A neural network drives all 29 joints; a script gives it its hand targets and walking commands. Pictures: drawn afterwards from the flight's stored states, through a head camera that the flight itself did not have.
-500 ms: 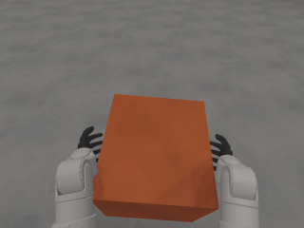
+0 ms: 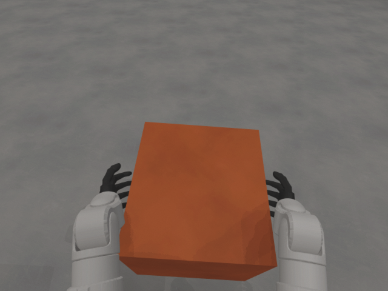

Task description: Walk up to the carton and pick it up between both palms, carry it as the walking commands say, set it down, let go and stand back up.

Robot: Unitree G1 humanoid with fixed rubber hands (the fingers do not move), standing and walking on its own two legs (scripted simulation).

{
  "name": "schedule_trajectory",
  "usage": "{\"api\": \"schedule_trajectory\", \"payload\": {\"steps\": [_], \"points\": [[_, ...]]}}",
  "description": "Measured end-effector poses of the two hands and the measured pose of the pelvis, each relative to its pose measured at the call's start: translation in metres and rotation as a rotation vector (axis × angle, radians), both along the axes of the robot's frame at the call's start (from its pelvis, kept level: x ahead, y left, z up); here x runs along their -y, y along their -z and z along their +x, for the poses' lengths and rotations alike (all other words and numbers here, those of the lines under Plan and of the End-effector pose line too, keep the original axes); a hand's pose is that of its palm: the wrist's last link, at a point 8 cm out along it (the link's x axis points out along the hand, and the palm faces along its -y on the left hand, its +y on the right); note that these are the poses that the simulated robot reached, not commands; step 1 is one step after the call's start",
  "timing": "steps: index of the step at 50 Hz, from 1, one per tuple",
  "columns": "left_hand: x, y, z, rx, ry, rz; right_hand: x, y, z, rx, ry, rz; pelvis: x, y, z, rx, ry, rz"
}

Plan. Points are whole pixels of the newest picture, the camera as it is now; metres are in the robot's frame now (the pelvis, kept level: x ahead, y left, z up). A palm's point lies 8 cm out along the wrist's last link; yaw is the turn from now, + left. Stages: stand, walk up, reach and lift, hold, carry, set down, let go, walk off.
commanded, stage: carry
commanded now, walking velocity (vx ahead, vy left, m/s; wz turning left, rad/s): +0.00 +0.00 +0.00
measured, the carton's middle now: (196, 203) +0.33 +0.01 -0.03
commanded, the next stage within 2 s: hold in 0.70 s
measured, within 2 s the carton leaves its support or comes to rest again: neither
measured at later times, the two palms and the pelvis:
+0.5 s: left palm (117, 197) +0.27 +0.17 +0.07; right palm (289, 208) +0.28 -0.17 +0.07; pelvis +0.00 +0.00 +0.00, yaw +0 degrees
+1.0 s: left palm (130, 204) +0.27 +0.15 +0.05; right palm (300, 206) +0.29 -0.20 +0.05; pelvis -0.01 -0.02 +0.01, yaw +10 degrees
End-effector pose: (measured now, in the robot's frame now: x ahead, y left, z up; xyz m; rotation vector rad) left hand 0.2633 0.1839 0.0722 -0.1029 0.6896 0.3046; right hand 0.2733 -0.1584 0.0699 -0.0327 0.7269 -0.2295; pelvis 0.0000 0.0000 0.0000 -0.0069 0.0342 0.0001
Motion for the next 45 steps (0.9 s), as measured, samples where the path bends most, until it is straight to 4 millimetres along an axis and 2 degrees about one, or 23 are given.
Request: {"api": "schedule_trajectory", "payload": {"steps": [8, 14, 24, 34, 38, 42, 45], "points": [[0.005, -0.003, 0.0, -0.015, 0.006, 0.009, 0.005, 0.005, -0.007, -0.018, 0.005, 0.005, -0.001, 0.001, -0.002, 0.001, -0.001, 0.003], [0.012, 0.009, 0.005, -0.051, 0.036, 0.015, 0.012, 0.013, -0.006, -0.053, 0.01, -0.016, 0.002, 0.0, 0.0, -0.009, -0.001, -0.001], [0.011, 0.003, 0.009, 0.01, 0.023, 0.012, 0.011, 0.004, 0.003, 0.005, 0.006, -0.008, 0.004, 0.001, 0.0, -0.005, 0.003, 0.001], [0.01, 0.001, 0.002, -0.001, 0.021, 0.01, 0.01, 0.005, -0.006, -0.008, 0.01, -0.006, 0.004, 0.001, 0.001, 0.004, 0.001, -0.002], [0.011, 0.007, 0.002, -0.021, 0.028, 0.006, 0.011, 0.008, -0.007, -0.027, 0.009, -0.017, 0.004, 0.001, 0.0, 0.0, 0.001, -0.005], [0.016, 0.036, 0.009, -0.062, 0.107, 0.058, 0.017, 0.036, -0.003, -0.071, -0.037, -0.059, 0.005, -0.006, -0.003, 0.065, -0.092, -0.02], [0.022, 0.043, 0.001, -0.05, 0.125, 0.046, 0.028, 0.04, -0.007, -0.059, -0.081, -0.067, 0.008, -0.009, -0.004, 0.062, -0.154, -0.019]]}}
